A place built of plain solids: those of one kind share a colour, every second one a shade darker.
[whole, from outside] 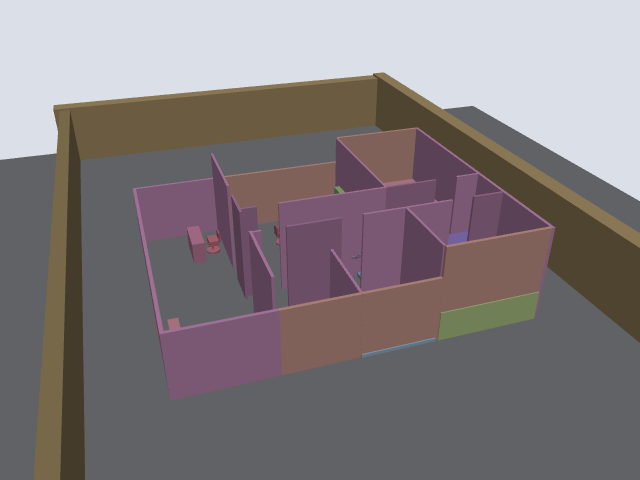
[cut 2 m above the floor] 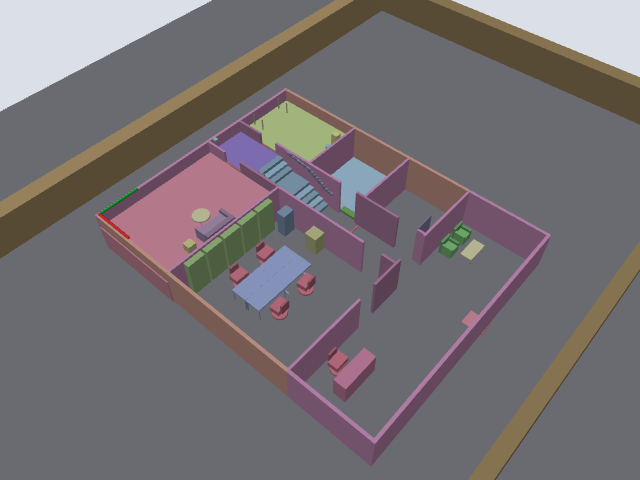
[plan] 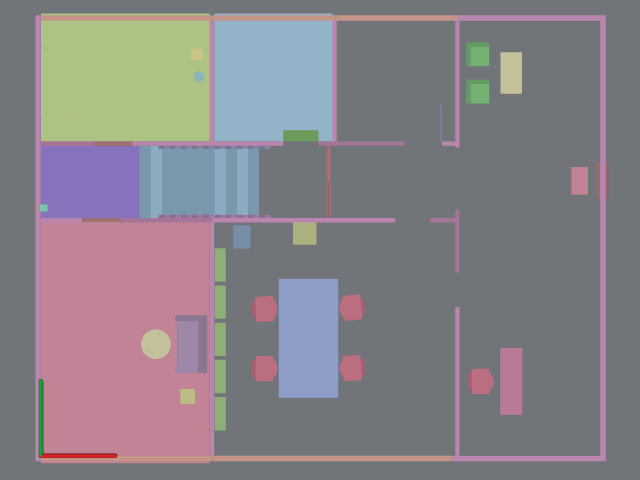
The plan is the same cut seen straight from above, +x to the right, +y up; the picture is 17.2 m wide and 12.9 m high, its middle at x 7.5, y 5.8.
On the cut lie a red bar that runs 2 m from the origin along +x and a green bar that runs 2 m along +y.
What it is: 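A split-level office floor of the 2010s; 15.0 x 11.7 m, ceiling 2.99 m, its west end 1.36 m higher up one straight flight of 8 risers of 0.170 m in its corridor, a corridor of 2.06 m, a front door of 0.86 to 0.98 x 2.1 m, inner doorways of 0.90 to 1.12 m, desks 0.73 m, task chairs 0.47 m, meeting chairs 0.45 m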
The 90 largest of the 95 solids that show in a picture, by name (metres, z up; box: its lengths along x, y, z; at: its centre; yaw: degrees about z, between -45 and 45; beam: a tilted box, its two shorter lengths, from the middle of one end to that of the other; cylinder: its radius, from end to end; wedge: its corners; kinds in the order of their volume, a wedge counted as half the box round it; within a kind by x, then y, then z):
{
 "ring_hedge_1": {"box": [0.88, 38.21, 3.76], "at": [-3.5, 5.84, 1.83]},
 "ring_hedge_2": {"box": [23.1, 0.98, 3.6], "at": [7.51, -12.87, 1.75]},
 "ring_hedge_3": {"box": [23.0, 0.93, 3.6], "at": [7.51, 24.53, 1.75]},
 "ring_hedge_4": {"box": [0.62, 37.7, 3.47], "at": [18.4, 5.84, 1.69]},
 "split_lounge_level_1": {"box": [4.54, 6.47, 1.41], "at": [2.27, 3.04, 0.66]},
 "wall_1": {"box": [0.15, 11.99, 4.4], "at": [-0.07, 5.84, 2.15]},
 "wall_2": {"box": [1.1, 0.12, 4.4], "at": [0.55, 6.33, 2.15]},
 "wall_3": {"box": [1.43, 0.12, 4.4], "at": [0.72, 8.39, 2.15]},
 "wall_4": {"box": [2.46, 0.12, 4.4], "at": [3.37, 6.33, 2.15]},
 "wall_5": {"box": [2.14, 0.12, 4.4], "at": [3.53, 8.39, 2.15]},
 "wall_6": {"box": [0.12, 6.33, 4.4], "at": [4.6, 3.17, 2.15]},
 "wall_7": {"box": [0.12, 3.3, 4.4], "at": [4.6, 10.04, 2.15]},
 "wall_8": {"box": [1.92, 0.12, 4.4], "at": [5.56, 8.39, 2.15]},
 "wall_9": {"box": [4.92, 0.12, 4.4], "at": [7.06, 6.33, 2.15]},
 "wall_10": {"box": [0.12, 3.3, 3.04], "at": [7.89, 10.04, 1.47]},
 "wall_11": {"box": [2.32, 0.12, 4.4], "at": [8.62, 8.39, 2.15]},
 "wall_12": {"box": [0.73, 0.12, 4.4], "at": [10.82, 6.33, 2.15]},
 "wall_13": {"box": [0.41, 0.12, 4.4], "at": [10.98, 8.39, 2.15]},
 "wall_14": {"box": [0.12, 4.0, 4.4], "at": [11.19, 2.0, 2.15]},
 "wall_15": {"box": [0.12, 1.68, 4.4], "at": [11.19, 5.77, 2.15]},
 "wall_16": {"box": [0.12, 3.41, 4.4], "at": [11.19, 9.99, 2.15]},
 "wall_17": {"box": [4.14, 0.15, 3.04], "at": [13.11, -0.07, 1.47]},
 "wall_18": {"box": [4.14, 0.15, 3.04], "at": [13.11, 11.77, 1.47]},
 "wall_19": {"box": [0.15, 11.99, 3.04], "at": [15.11, 5.84, 1.47]},
 "split_kitchen_level_1": {"box": [4.54, 3.44, 1.41], "at": [2.27, 10.17, 0.66]},
 "glazing_1": {"box": [4.6, 0.15, 4.4], "at": [2.3, -0.07, 2.15]},
 "glazing_2": {"box": [4.6, 0.15, 4.4], "at": [2.3, 11.77, 2.15]},
 "glazing_3": {"box": [3.29, 0.15, 3.04], "at": [6.25, 11.77, 1.47]},
 "glazing_4": {"box": [6.59, 0.15, 3.04], "at": [7.89, -0.07, 1.47]},
 "glazing_5": {"box": [3.29, 0.15, 3.04], "at": [9.54, 11.77, 1.47]},
 "split_corridor_level_1": {"box": [2.66, 1.94, 1.41], "at": [1.33, 7.36, 0.66]},
 "split_steps_1": {"box": [0.3, 1.94, 0.56], "at": [2.81, 7.36, 1.08]},
 "split_steps_2": {"box": [0.3, 1.94, 0.39], "at": [3.1, 7.36, 0.99]},
 "split_steps_3": {"box": [0.3, 1.94, 0.22], "at": [3.4, 7.36, 0.91]},
 "split_steps_4": {"box": [1.12, 1.94, 0.9], "at": [4.11, 7.36, 0.4]},
 "split_steps_5": {"box": [0.3, 1.94, 0.73], "at": [4.82, 7.36, 0.32]},
 "split_steps_6": {"box": [0.3, 1.94, 0.56], "at": [5.12, 7.36, 0.23]},
 "split_steps_7": {"box": [0.3, 1.94, 0.39], "at": [5.42, 7.36, 0.14]},
 "split_steps_8": {"box": [0.3, 1.94, 0.22], "at": [5.71, 7.36, 0.06]},
 "shelf_1": {"box": [0.3, 0.9, 1.95], "at": [4.82, 1.13, 0.93]},
 "shelf_2": {"box": [0.3, 0.9, 1.95], "at": [4.82, 2.13, 0.93]},
 "shelf_3": {"box": [0.3, 0.9, 1.95], "at": [4.82, 3.13, 0.93]},
 "shelf_4": {"box": [0.3, 0.9, 1.95], "at": [4.82, 4.13, 0.93]},
 "shelf_5": {"box": [0.3, 0.9, 1.95], "at": [4.82, 5.13, 0.93]},
 "meet_level_1": {"box": [1.85, 0.3, 0.2], "at": [5.59, 8.6, 0.05]},
 "meet_level_2": {"box": [3.17, 3.14, 0.2], "at": [6.25, 10.32, 0.05]},
 "meet_level_3": {"box": [0.38, 0.3, 0.2], "at": [7.64, 8.6, 0.05]},
 "reception_counter_1": {"box": [0.6, 1.8, 1.1], "at": [12.64, 2.0, 0.5]},
 "sofa_1": {"box": [0.65, 1.24, 0.37], "at": [3.96, 3.0, 1.6]},
 "sofa_2": {"box": [0.86, 0.16, 0.65], "at": [4.04, 2.3, 1.64]},
 "sofa_3": {"box": [0.86, 0.16, 0.65], "at": [4.04, 3.7, 1.64]},
 "sofa_4": {"box": [0.24, 1.56, 0.83], "at": [4.35, 3.0, 1.73]},
 "club_1": {"box": [0.12, 0.64, 0.79], "at": [11.49, 9.79, 0.34]},
 "club_2": {"box": [0.12, 0.64, 0.79], "at": [11.49, 10.79, 0.34]},
 "club_3": {"box": [0.62, 0.12, 0.63], "at": [11.74, 9.53, 0.27]},
 "club_4": {"box": [0.62, 0.64, 0.48], "at": [11.74, 9.79, 0.19]},
 "club_5": {"box": [0.62, 0.12, 0.63], "at": [11.74, 10.05, 0.27]},
 "club_6": {"box": [0.62, 0.12, 0.63], "at": [11.74, 10.53, 0.27]},
 "club_7": {"box": [0.62, 0.64, 0.48], "at": [11.74, 10.79, 0.19]},
 "club_8": {"box": [0.62, 0.12, 0.63], "at": [11.74, 11.05, 0.27]},
 "task_chair_1": {"box": [0.1, 0.44, 0.5], "at": [5.72, 2.35, 0.79], "yaw": -1.1},
 "task_chair_2": {"box": [0.1, 0.44, 0.5], "at": [5.72, 3.93, 0.79], "yaw": 2.3},
 "task_chair_3": {"box": [0.48, 0.68, 0.26], "at": [6.01, 2.34, 0.58], "yaw": -1.1},
 "task_chair_4": {"box": [0.48, 0.68, 0.26], "at": [6.01, 3.94, 0.58], "yaw": 2.3},
 "task_chair_5": {"cylinder": 0.33, "from": [6.03, 2.34, 0.0], "to": [6.03, 2.34, 0.1]},
 "task_chair_6": {"cylinder": 0.33, "from": [8.35, 2.36, 0.0], "to": [8.35, 2.36, 0.1]},
 "task_chair_7": {"cylinder": 0.33, "from": [8.35, 3.98, 0.0], "to": [8.35, 3.98, 0.1]},
 "task_chair_8": {"box": [0.48, 0.68, 0.26], "at": [8.37, 2.36, 0.58], "yaw": 3.5},
 "task_chair_9": {"box": [0.48, 0.68, 0.26], "at": [8.37, 3.98, 0.58], "yaw": 5.3},
 "task_chair_10": {"box": [0.1, 0.44, 0.5], "at": [8.66, 2.38, 0.79], "yaw": 3.5},
 "task_chair_11": {"box": [0.1, 0.44, 0.5], "at": [8.66, 4.01, 0.79], "yaw": 5.3},
 "task_chair_12": {"box": [0.1, 0.44, 0.5], "at": [11.53, 2.0, 0.79], "yaw": 0.8},
 "task_chair_13": {"box": [0.48, 0.68, 0.26], "at": [11.82, 2.0, 0.58], "yaw": 0.8},
 "task_chair_14": {"cylinder": 0.33, "from": [11.84, 2.0, 0.0], "to": [11.84, 2.0, 0.1]},
 "printer_1": {"box": [0.64, 0.6, 1.09], "at": [7.09, 5.97, 0.49]},
 "filing_cabinet_1": {"box": [0.47, 0.62, 1.37], "at": [5.4, 5.88, 0.64]},
 "desk_1": {"box": [0.8, 1.6, 0.07], "at": [6.79, 2.36, 0.69]},
 "desk_2": {"box": [0.8, 1.6, 0.07], "at": [6.79, 3.96, 0.69]},
 "desk_3": {"box": [0.8, 1.6, 0.07], "at": [7.59, 2.36, 0.69]},
 "desk_4": {"box": [0.8, 1.6, 0.07], "at": [7.59, 3.96, 0.69]},
 "water_cooler_1": {"box": [0.33, 0.31, 1.03], "at": [4.2, 10.79, 1.82]},
 "door_leaf_meet_1": {"box": [0.044, 1.0, 2.04], "at": [10.75, 8.95, 1.03], "yaw": 0.1},
 "coffee_table_1": {"cylinder": 0.4, "from": [3.09, 3.0, 1.69], "to": [3.09, 3.0, 1.76]},
 "coffee_table_2": {"box": [0.58, 1.12, 0.07], "at": [12.64, 10.29, 0.36]},
 "ottoman_1": {"box": [0.4, 0.4, 0.47], "at": [3.94, 1.6, 1.54]},
 "meet_steps_1": {"box": [0.94, 0.3, 0.2], "at": [6.99, 8.6, 0.05]},
 "extinguisher_hold_1": {"box": [0.2, 0.19, 1.09], "at": [0.08, 6.66, 2.45]},
 "split_lap_side_1": {"box": [2.66, 0.006, 1.41], "at": [1.33, 6.27, 0.66]},
 "doormat_hold_1": {"box": [0.45, 0.75, 0.06], "at": [14.48, 7.39, -0.02]},
 "bin_waste_1": {"cylinder": 0.14, "from": [4.25, 10.19, 1.36], "to": [4.25, 10.19, 1.67]}
}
